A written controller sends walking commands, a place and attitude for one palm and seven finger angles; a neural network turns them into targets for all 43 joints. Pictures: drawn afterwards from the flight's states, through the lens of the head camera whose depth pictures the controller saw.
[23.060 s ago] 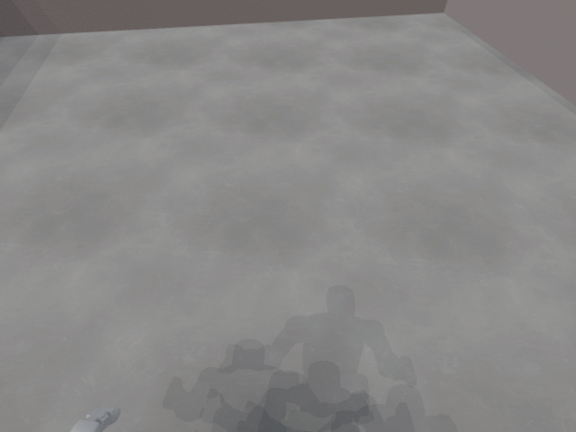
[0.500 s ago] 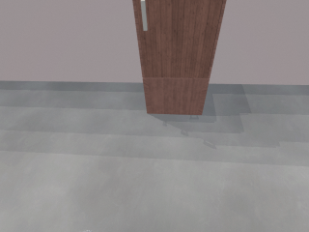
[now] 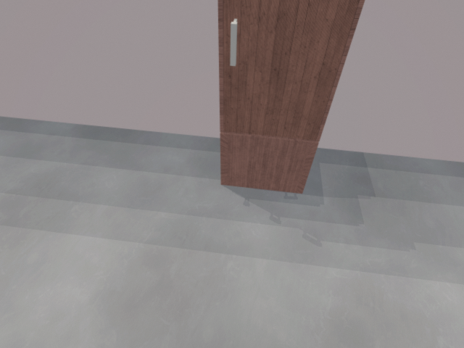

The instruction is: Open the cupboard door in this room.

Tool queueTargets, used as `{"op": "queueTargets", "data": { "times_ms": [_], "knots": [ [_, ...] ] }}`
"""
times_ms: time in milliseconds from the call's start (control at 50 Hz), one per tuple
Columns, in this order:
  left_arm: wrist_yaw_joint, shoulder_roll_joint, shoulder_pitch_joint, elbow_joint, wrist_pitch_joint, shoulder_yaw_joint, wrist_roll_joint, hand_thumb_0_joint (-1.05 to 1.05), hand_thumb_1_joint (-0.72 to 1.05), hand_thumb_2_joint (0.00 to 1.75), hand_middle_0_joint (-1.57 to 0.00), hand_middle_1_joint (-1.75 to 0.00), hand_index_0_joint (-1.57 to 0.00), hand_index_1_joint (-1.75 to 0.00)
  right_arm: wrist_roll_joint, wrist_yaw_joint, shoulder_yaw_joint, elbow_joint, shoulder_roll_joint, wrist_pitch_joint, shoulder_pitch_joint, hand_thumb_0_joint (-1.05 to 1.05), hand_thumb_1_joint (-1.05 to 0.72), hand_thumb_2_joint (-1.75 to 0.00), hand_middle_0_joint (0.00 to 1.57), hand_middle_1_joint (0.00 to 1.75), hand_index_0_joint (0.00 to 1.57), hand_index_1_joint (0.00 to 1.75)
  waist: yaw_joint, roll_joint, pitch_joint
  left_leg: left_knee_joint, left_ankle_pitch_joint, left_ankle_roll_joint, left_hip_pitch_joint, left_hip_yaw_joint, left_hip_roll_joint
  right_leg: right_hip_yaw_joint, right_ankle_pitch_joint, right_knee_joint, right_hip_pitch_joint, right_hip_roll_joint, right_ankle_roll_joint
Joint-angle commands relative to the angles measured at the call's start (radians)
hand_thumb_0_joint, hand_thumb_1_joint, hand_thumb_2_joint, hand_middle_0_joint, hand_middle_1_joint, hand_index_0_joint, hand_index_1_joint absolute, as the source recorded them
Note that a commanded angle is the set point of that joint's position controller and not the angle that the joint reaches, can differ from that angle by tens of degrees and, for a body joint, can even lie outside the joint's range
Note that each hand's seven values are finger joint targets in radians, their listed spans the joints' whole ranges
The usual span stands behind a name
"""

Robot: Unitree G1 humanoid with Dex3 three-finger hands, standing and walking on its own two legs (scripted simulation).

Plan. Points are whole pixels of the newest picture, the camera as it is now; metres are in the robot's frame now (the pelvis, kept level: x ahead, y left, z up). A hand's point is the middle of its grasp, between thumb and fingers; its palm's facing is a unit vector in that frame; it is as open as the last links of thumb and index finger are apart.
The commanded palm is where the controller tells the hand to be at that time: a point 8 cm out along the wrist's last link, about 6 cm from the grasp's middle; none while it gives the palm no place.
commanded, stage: stand and wait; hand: left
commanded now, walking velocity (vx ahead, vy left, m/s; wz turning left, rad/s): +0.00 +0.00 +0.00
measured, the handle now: (234, 42) +1.06 +0.08 +0.07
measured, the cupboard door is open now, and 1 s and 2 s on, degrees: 0 0 0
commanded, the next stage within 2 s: look at it before walking up in 0.40 s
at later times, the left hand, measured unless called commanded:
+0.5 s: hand out of the picture +0.00 +0.16 -0.18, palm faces +0.03 -0.98 -0.17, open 7.3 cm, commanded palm none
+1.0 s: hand out of the picture +0.00 +0.16 -0.18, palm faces +0.03 -0.99 -0.17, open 7.4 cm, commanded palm none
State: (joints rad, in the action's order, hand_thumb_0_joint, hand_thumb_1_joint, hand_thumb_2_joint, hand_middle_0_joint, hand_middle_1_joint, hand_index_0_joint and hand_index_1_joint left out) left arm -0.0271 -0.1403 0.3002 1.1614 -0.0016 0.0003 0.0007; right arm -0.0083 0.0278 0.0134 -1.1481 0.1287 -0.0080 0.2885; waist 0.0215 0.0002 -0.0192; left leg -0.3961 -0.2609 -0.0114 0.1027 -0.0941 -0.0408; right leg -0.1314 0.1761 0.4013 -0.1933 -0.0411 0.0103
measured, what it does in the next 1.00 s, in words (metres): stands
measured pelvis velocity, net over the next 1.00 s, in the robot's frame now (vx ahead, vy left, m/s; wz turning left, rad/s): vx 0.01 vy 0.00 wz -0.01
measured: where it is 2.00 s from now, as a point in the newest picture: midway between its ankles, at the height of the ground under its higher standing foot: outside the picture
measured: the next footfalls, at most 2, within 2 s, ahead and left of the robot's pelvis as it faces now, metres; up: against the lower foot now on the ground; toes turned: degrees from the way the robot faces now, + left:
left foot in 1.94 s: +0.34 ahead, +0.03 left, +0.00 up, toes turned -3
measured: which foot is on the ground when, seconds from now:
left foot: down 0.00-1.00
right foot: down 0.00-1.00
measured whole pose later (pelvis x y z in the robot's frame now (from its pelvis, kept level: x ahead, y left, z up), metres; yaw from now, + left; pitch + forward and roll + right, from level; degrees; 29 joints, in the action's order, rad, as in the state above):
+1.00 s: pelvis +0.01 +0.00 +0.00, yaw -1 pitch -2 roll +0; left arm -0.04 -0.12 0.31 1.15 -0.02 0.01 0.00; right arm 0.00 0.03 0.01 -1.16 0.12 -0.02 0.31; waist 0.00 0.00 -0.04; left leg -0.39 -0.28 -0.01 0.07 -0.11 -0.04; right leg -0.12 0.20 0.42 -0.18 -0.04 0.01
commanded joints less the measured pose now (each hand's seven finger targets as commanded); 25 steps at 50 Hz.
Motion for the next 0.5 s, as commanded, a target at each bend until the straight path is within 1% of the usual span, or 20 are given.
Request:
{"op": "queueTargets", "data": {
  "times_ms": [0,40,60,100,140,180,240,300,340,420,480],
  "knots": [
    [-0.008,-0.07,0.053,-0.024,-0.019,-0.008,0.005,0.0,0.9,0.9,-0.2,-0.3,-0.2,-0.3,0.002,0.008,0.007,0.02,0.074,-0.013,0.067,0.0,-0.9,-0.9,0.2,0.3,0.2,0.3,-0.014,-0.001,-0.066,0.112,0.067,0.017,0.066,0.084,-0.094,0.114,-0.053,-0.083,-0.003,-0.097,-0.009],
    [-0.01,-0.066,0.061,-0.02,-0.021,-0.008,0.006,0.0,0.9,0.9,-0.2,-0.3,-0.2,-0.3,0.002,0.01,0.006,0.018,0.072,-0.016,0.073,0.0,-0.9,-0.9,0.2,0.3,0.2,0.3,-0.015,-0.004,-0.06,0.109,0.09,0.019,0.058,0.081,-0.097,0.111,-0.072,-0.075,0.002,-0.097,-0.008],
    [-0.011,-0.065,0.07,-0.019,-0.022,-0.007,0.006,0.0,0.9,0.9,-0.2,-0.3,-0.2,-0.3,0.003,0.01,0.005,0.017,0.072,-0.018,0.075,0.0,-0.9,-0.9,0.2,0.3,0.2,0.3,-0.015,0.004,-0.044,0.105,0.11,0.021,0.05,0.079,-0.096,0.111,-0.092,-0.072,0.013,-0.099,-0.007],
    [-0.013,-0.062,0.077,-0.015,-0.024,-0.006,0.006,0.0,0.9,0.9,-0.2,-0.3,-0.2,-0.3,0.003,0.011,0.006,0.013,0.07,-0.02,0.08,0.0,-0.9,-0.9,0.2,0.3,0.2,0.3,-0.017,-0.01,-0.034,0.1,0.133,0.021,0.042,0.077,-0.097,0.111,-0.116,-0.062,0.021,-0.099,-0.005],
    [-0.015,-0.058,0.088,-0.013,-0.024,-0.006,0.006,0.0,0.9,0.9,-0.2,-0.3,-0.2,-0.3,0.004,0.013,0.005,0.011,0.066,-0.022,0.079,0.0,-0.9,-0.9,0.2,0.3,0.2,0.3,-0.015,0.004,-0.033,0.096,0.146,0.023,0.039,0.076,-0.097,0.109,-0.124,-0.057,0.024,-0.099,-0.004],
    [-0.016,-0.057,0.093,-0.012,-0.024,-0.005,0.006,0.0,0.9,0.9,-0.2,-0.3,-0.2,-0.3,0.003,0.014,0.004,0.006,0.063,-0.023,0.088,0.0,-0.9,-0.9,0.2,0.3,0.2,0.3,-0.016,0.001,-0.039,0.095,0.159,0.023,0.041,0.072,-0.098,0.107,-0.139,-0.05,0.029,-0.099,-0.003],
    [-0.018,-0.05,0.097,-0.01,-0.023,-0.004,0.006,0.0,0.9,0.9,-0.2,-0.3,-0.2,-0.3,0.004,0.014,0.004,0.001,0.056,-0.021,0.097,0.0,-0.9,-0.9,0.2,0.3,0.2,0.3,-0.016,-0.002,-0.067,0.097,0.141,0.023,0.058,0.073,-0.096,0.109,-0.122,-0.049,0.018,-0.097,-0.003],
    [-0.02,-0.047,0.1,-0.011,-0.023,-0.005,0.006,0.0,0.9,0.9,-0.2,-0.3,-0.2,-0.3,0.003,0.016,0.004,-0.002,0.054,-0.023,0.103,0.0,-0.9,-0.9,0.2,0.3,0.2,0.3,-0.015,0.003,-0.065,0.093,0.173,0.025,0.049,0.071,-0.097,0.109,-0.149,-0.04,0.022,-0.097,-0.001],
    [-0.021,-0.046,0.097,-0.015,-0.021,-0.006,0.006,0.0,0.9,0.9,-0.2,-0.3,-0.2,-0.3,0.003,0.015,0.003,-0.005,0.05,-0.022,0.109,0.0,-0.9,-0.9,0.2,0.3,0.2,0.3,-0.013,0.007,-0.084,0.099,0.157,0.024,0.068,0.074,-0.095,0.106,-0.127,-0.039,0.02,-0.095,-0.003],
    [-0.022,-0.05,0.093,-0.019,-0.021,-0.006,0.006,0.0,0.9,0.9,-0.2,-0.3,-0.2,-0.3,0.003,0.015,0.004,-0.006,0.048,-0.023,0.118,0.0,-0.9,-0.9,0.2,0.3,0.2,0.3,-0.012,0.0,-0.086,0.098,0.153,0.025,0.074,0.075,-0.094,0.104,-0.124,-0.037,0.025,-0.095,-0.002],
    [-0.021,-0.051,0.094,-0.022,-0.021,-0.006,0.006,0.0,0.9,0.9,-0.2,-0.3,-0.2,-0.3,0.003,0.015,0.003,-0.006,0.045,-0.024,0.119,0.0,-0.9,-0.9,0.2,0.3,0.2,0.3,-0.011,0.009,-0.098,0.101,0.15,0.026,0.078,0.073,-0.093,0.107,-0.126,-0.039,0.021,-0.096,-0.001]
  ]
}}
